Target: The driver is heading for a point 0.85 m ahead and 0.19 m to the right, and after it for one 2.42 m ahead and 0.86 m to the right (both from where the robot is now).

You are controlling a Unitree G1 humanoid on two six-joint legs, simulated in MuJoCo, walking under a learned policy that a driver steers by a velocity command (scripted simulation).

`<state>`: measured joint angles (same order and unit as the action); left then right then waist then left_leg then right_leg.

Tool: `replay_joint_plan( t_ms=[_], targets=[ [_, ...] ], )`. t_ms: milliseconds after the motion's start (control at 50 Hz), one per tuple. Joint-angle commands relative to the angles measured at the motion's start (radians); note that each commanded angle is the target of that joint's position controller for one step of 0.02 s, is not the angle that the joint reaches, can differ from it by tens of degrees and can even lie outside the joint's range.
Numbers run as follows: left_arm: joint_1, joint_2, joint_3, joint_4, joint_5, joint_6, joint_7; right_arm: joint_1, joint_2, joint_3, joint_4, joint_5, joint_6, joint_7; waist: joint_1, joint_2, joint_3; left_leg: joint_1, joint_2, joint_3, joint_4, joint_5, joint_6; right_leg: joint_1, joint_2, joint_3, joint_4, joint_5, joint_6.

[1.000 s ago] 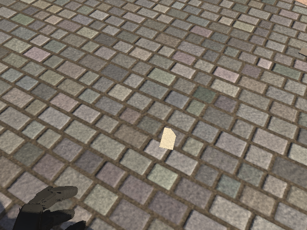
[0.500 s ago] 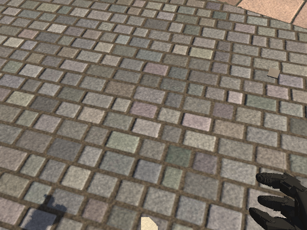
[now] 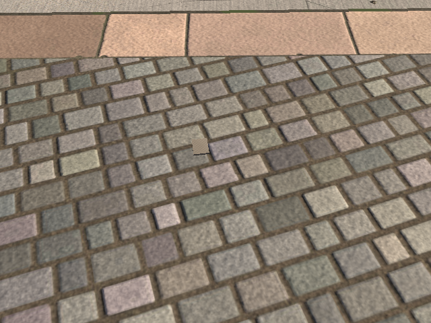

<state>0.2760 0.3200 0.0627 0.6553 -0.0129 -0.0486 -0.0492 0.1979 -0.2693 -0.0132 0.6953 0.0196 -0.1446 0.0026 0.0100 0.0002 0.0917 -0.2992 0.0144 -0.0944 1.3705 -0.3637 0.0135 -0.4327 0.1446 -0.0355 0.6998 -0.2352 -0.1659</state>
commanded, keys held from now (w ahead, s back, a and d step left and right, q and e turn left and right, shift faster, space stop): w+e+shift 0.56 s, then w+shift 0.44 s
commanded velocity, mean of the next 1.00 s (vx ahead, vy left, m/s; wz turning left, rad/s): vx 1.00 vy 0.00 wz -0.76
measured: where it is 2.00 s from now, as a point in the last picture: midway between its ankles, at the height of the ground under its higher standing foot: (402, 79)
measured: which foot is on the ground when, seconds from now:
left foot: up 0.00-0.30, down 0.32-0.80, up 0.82-1.00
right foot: down 0.00-0.32, up 0.34-0.78, down 0.80-1.00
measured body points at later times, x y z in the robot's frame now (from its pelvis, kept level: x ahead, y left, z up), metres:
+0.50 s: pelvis +0.43 +0.05 +0.02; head +0.44 +0.04 +0.47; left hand +0.70 +0.23 -0.06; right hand +0.36 -0.24 -0.09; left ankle +0.49 +0.18 -0.71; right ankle +0.36 -0.03 -0.60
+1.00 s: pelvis +0.76 -0.22 +0.03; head +0.76 -0.24 +0.48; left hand +0.97 -0.05 -0.09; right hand +0.69 -0.52 -0.07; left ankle +0.88 -0.09 -0.61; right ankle +0.71 -0.25 -0.71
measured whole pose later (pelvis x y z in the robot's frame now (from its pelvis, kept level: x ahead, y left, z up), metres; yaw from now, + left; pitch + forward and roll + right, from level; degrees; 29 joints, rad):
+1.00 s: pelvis +0.76 -0.22 +0.03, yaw -43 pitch -1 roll -1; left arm 0.40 0.26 0.06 0.78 0.00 -0.08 -0.04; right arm 0.20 -0.29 -0.02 0.74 0.03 -0.11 0.00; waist 0.03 0.04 0.03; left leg -0.56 0.13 -0.07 1.20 -0.26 0.05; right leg -0.16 0.12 -0.03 0.42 -0.25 -0.12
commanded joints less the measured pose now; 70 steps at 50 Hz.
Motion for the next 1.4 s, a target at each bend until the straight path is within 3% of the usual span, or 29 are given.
replay_joint_plan(
  t_ms=[20, 120, 240, 300, 320, 340, 360, 380, 420, 480, 680, 740, 780, 800, 820, 840, 860, 900, 960, 1040, 1200, 1240, 1280, 1300, 1320, 1340, 1360, 1380, 1400],
  targets=[
    [0.002, 0.142, 0.043, -0.084, 0.022, -0.044, 0.015, 0.019, -0.17, -0.044, -0.099, -0.02, -0.011, -0.006, -0.051, 0.057, -0.091, -0.336, 0.062, -0.086, -0.108, 0.028, -0.011, 0.268, -0.268, 0.659, -0.458, -0.144, -0.2],
    [0.008, 0.113, 0.034, -0.042, -0.015, -0.034, 0.06, -0.196, -0.081, -0.018, -0.172, -0.049, 0.01, -0.001, 0.001, 0.014, 0.036, -0.185, 0.034, 0.015, -0.577, 0.324, -0.09, -0.04, -0.13, 0.395, -0.489, 0.011, -0.142],
    [0.095, 0.115, 0.051, 0.017, -0.041, -0.019, 0.074, -0.278, -0.14, -0.055, -0.214, 0.017, 0.002, 0.009, 0.059, -0.082, -0.012, -0.027, -0.004, -0.047, -0.863, 0.459, -0.102, 0.125, -0.164, 0.489, -0.358, -0.124, -0.035],
    [0.068, 0.09, 0.041, 0.014, -0.006, -0.002, 0.06, 0.052, -0.213, -0.11, -0.155, 0.029, 0.001, -0.002, -0.132, -0.103, -0.205, 0.289, 0.02, -0.013, -0.808, 0.264, -0.046, 0.195, -0.142, 0.452, 0.029, 0.219, 0.039],
    [0.077, -0.011, 0.004, -0.012, 0.029, -0.002, 0.048, 0.279, -0.253, -0.116, -0.126, 0.017, 0.012, -0.016, -0.204, 0.019, -0.402, 0.64, 0.181, -0.189, -0.732, 0.025, -0.013, 0.001, -0.097, 0.37, 0.403, 0.019, 0.069],
    [0.255, -0.087, -0.027, -0.074, -0.062, -0.019, 0.044, 0.277, -0.344, -0.122, -0.104, -0.035, 0.011, 0.008, -0.058, 0.586, -0.537, 0.836, 0.439, -0.885, -1.061, -0.447, 0.17, -0.321, -0.023, 0.274, 0.747, -0.319, 0.103],
    [0.19, 0.016, -0.02, -0.042, -0.082, -0.009, 0.056, 0.183, -0.239, -0.108, -0.139, -0.031, 0.02, 0.011, -0.09, 0.429, -0.396, 0.717, 0.415, -0.925, -1.139, -0.664, 0.156, -0.434, -0.132, 0.228, 0.829, -0.207, 0.114],
    [0.057, 0.088, -0.004, -0.05, -0.054, -0.001, 0.056, 0.144, -0.17, -0.092, -0.139, -0.022, 0.03, 0.001, -0.122, 0.26, -0.254, 0.589, 0.366, -0.709, -1.118, -0.499, 0.12, -0.45, -0.156, 0.178, 0.83, -0.146, 0.119],
    [-0.062, 0.086, 0.006, -0.08, -0.009, 0.004, 0.05, 0.118, -0.151, -0.084, -0.089, -0.037, 0.041, -0.004, -0.096, 0.05, -0.116, 0.365, 0.287, -0.405, -1.097, -0.12, 0.102, -0.38, -0.234, 0.16, 0.722, -0.09, 0.114],
    [-0.06, 0.032, 0.002, -0.095, -0.039, 0.033, 0.035, 0.087, -0.085, -0.066, -0.033, -0.02, 0.031, -0.002, -0.039, 0.108, -0.05, 0.242, 0.247, -0.183, -1.147, 0.04, 0.092, -0.344, -0.301, 0.152, 0.654, -0.091, 0.101],
    [-0.332, -0.017, -0.029, -0.17, -0.022, -0.002, -0.015, 0.223, -0.188, -0.076, 0.083, -0.02, 0.031, 0.002, -0.072, -0.023, 0.117, 0.272, 0.239, 0.222, -1.32, 0.493, 0.095, -0.313, -0.221, 0.016, 0.133, 0.277, 0.061],
    [-0.351, 0.04, -0.002, -0.192, -0.022, -0.011, -0.025, 0.25, -0.259, -0.081, 0.11, -0.015, 0.05, -0.008, -0.009, 0.097, 0.042, 0.42, 0.264, 0.283, -1.163, 1.261, 0.099, -0.154, -0.093, -0.103, 0.039, 0.137, 0.018],
    [-0.075, 0.138, 0.05, -0.137, -0.023, 0.003, -0.011, 0.219, -0.29, -0.08, 0.119, -0.017, 0.069, -0.019, 0.162, 0.188, -0.135, 0.411, 0.291, 0.274, -0.824, 1.544, 0.1, 0.181, -0.052, -0.088, -0.006, 0.068, -0.038],
    [0.187, 0.187, 0.083, -0.057, -0.025, 0.015, 0.007, 0.16, -0.285, -0.073, 0.107, -0.015, 0.074, -0.029, 0.301, 0.156, -0.23, 0.215, 0.244, 0.289, -0.512, 1.417, 0.072, 0.537, -0.08, -0.023, -0.124, 0.163, -0.067],
    [0.225, 0.268, 0.088, -0.013, -0.013, 0.014, 0.019, 0.28, -0.101, -0.028, 0.067, -0.036, 0.055, -0.016, 0.142, -0.181, -0.326, -0.25, 0.063, 0.25, -0.072, 0.134, 0.027, 0.962, -0.307, 0.402, -0.082, 0.002, -0.142],
    [0.242, 0.217, 0.071, -0.023, -0.004, -0.006, 0.013, 0.311, -0.097, -0.008, 0.057, 0.009, 0.009, -0.008, 0.126, -0.199, -0.569, -0.375, -0.024, 0.008, 0.115, -0.143, 0.051, 1.036, -0.454, 0.874, -0.301, -0.354, -0.237],
    [0.224, 0.144, 0.054, -0.003, 0.007, -0.023, 0.01, 0.137, -0.166, -0.034, 0.021, 0.049, -0.011, -0.009, 0.167, -0.092, -0.397, -0.459, 0.019, -0.039, 0.118, -0.073, 0.065, 0.9, -0.436, 0.818, -0.403, -0.334, -0.177],
    [0.105, 0.105, 0.036, 0.02, 0.014, -0.049, 0.007, 0.026, -0.112, -0.019, -0.013, 0.038, -0.02, -0.015, 0.071, 0.048, -0.135, -0.446, 0.093, -0.022, -0.024, 0.031, 0.068, 0.547, -0.378, 0.592, -0.45, -0.153, -0.142],
    [0.01, -0.002, 0.004, 0.023, 0.025, -0.06, 0.004, 0.114, -0.091, -0.025, 0.027, 0.013, 0.029, 0.003, -0.043, -0.02, -0.065, -0.341, 0.159, -0.015, -0.13, 0.109, 0.042, 0.296, -0.301, 0.405, -0.513, -0.063, -0.121],
    [0.067, 0.04, 0.009, 0.067, 0.012, -0.074, 0.03, -0.064, -0.064, -0.007, -0.034, -0.019, 0.045, 0.007, -0.012, -0.004, 0.063, -0.443, 0.175, 0.039, -0.378, 0.307, -0.03, 0.166, -0.266, 0.245, -0.594, 0.106, -0.104],
    [0.227, 0.097, 0.008, 0.166, 0.001, -0.055, 0.05, -0.329, -0.081, -0.012, -0.127, 0.015, 0.011, 0.064, 0.063, -0.039, 0.056, -0.306, -0.004, 0.172, -0.907, 0.613, 0.041, 0.492, -0.301, 0.057, -0.597, 0.529, 0.0],
    [0.231, 0.127, 0.012, 0.18, 0.044, -0.036, 0.057, -0.25, -0.134, -0.041, -0.135, 0.027, 0.02, 0.065, -0.006, -0.123, -0.063, -0.229, -0.1, 0.23, -0.849, 0.47, 0.083, 0.657, -0.329, 0.016, -0.402, 1.081, 0.051],
    [0.121, 0.152, 0.014, 0.161, 0.082, -0.01, 0.069, 0.14, -0.207, -0.08, -0.046, 0.039, 0.051, 0.048, -0.227, -0.196, -0.255, 0.164, -0.097, 0.206, -0.792, 0.426, 0.136, 0.575, -0.334, -0.034, 0.077, 1.403, 0.093],
    [0.129, 0.091, -0.003, 0.126, 0.096, -0.016, 0.076, 0.331, -0.263, -0.091, -0.002, 0.021, 0.072, 0.035, -0.243, -0.009, -0.39, 0.58, 0.035, -0.024, -0.654, 0.266, 0.195, 0.215, -0.273, -0.015, 0.488, 0.918, 0.117],
    [0.295, -0.054, -0.049, 0.121, 0.033, -0.048, 0.045, 0.338, -0.277, -0.099, 0.025, 0.014, 0.051, 0.057, -0.117, 0.38, -0.552, 0.914, 0.295, -0.712, -0.905, -0.214, 0.451, -0.224, -0.055, 0.124, 0.876, -0.179, 0.202],
    [0.17, 0.094, -0.025, 0.095, -0.006, -0.088, 0.03, 0.334, -0.182, -0.092, 0.021, -0.007, 0.058, 0.039, -0.181, 0.22, -0.536, 0.882, 0.257, -0.842, -1.088, -0.369, 0.374, -0.288, -0.085, 0.212, 0.866, -0.131, 0.139],
    [0.026, 0.113, -0.023, 0.036, -0.034, -0.109, 0.028, 0.275, -0.16, -0.082, 0.008, -0.022, 0.054, 0.029, -0.161, 0.139, -0.352, 0.735, 0.236, -0.711, -1.095, -0.274, 0.324, -0.344, -0.135, 0.223, 0.816, -0.111, 0.113],
    [-0.08, 0.086, -0.035, 0.002, -0.01, -0.126, 0.034, 0.227, -0.155, -0.078, 0.007, -0.026, 0.045, 0.038, -0.123, -0.054, -0.217, 0.516, 0.187, -0.622, -1.133, -0.106, 0.302, -0.301, -0.154, 0.205, 0.71, -0.103, 0.09],
    [-0.086, 0.063, -0.033, 0.0, 0.007, -0.131, 0.038, 0.166, -0.152, -0.077, -0.002, -0.033, 0.035, 0.037, -0.058, -0.082, -0.162, 0.375, 0.152, -0.537, -1.132, 0.015, 0.315, -0.257, -0.179, 0.21, 0.624, -0.095, 0.092]
  ],
)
